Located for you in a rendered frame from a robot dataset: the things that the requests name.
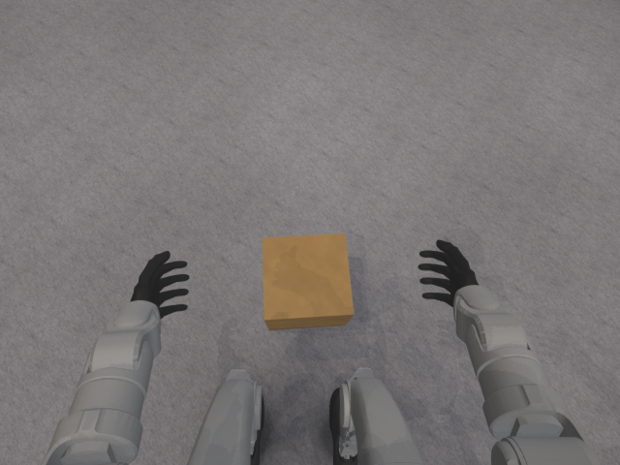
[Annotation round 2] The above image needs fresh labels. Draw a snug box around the carton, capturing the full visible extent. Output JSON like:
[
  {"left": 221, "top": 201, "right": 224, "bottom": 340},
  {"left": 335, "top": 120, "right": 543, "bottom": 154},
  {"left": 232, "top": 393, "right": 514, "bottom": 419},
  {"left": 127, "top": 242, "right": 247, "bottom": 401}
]
[{"left": 263, "top": 233, "right": 354, "bottom": 330}]

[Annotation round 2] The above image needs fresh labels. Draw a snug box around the right robot forearm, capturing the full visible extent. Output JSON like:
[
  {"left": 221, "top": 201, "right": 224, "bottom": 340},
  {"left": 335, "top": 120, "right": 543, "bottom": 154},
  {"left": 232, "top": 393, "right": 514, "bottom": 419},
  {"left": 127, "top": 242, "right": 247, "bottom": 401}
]
[{"left": 453, "top": 285, "right": 604, "bottom": 465}]

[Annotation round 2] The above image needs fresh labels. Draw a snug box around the robot left thigh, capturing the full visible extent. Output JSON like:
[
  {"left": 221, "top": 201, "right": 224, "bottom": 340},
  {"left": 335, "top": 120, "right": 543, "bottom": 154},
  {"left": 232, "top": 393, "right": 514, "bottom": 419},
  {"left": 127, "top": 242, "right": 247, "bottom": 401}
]
[{"left": 187, "top": 379, "right": 263, "bottom": 465}]

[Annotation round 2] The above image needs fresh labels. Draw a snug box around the left robot forearm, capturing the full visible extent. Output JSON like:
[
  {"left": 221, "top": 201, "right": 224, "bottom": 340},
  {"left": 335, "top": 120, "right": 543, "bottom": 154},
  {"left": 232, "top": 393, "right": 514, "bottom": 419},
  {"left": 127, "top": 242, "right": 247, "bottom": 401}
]
[{"left": 42, "top": 300, "right": 161, "bottom": 465}]

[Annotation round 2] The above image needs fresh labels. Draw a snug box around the robot right upper arm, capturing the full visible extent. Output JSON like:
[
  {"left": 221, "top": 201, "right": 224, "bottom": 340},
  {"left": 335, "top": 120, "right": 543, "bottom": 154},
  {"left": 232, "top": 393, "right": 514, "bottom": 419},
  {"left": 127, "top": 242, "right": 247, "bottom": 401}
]
[{"left": 491, "top": 436, "right": 601, "bottom": 465}]

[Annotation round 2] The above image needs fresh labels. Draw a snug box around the robot right shin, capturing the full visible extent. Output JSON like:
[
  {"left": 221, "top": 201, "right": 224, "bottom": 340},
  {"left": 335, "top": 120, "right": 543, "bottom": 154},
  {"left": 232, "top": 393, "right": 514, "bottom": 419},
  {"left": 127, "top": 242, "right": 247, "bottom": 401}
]
[{"left": 339, "top": 368, "right": 374, "bottom": 457}]

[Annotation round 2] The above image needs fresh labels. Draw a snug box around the right robot hand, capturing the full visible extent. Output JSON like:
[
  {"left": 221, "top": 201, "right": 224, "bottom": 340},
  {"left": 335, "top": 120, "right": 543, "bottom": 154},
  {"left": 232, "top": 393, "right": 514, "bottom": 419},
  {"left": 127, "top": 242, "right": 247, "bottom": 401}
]
[{"left": 418, "top": 239, "right": 478, "bottom": 307}]

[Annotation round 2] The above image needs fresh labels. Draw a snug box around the left robot hand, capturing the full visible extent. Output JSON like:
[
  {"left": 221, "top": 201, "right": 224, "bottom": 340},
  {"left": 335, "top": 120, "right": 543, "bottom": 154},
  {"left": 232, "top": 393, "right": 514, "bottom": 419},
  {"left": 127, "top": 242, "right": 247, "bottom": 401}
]
[{"left": 130, "top": 251, "right": 190, "bottom": 319}]

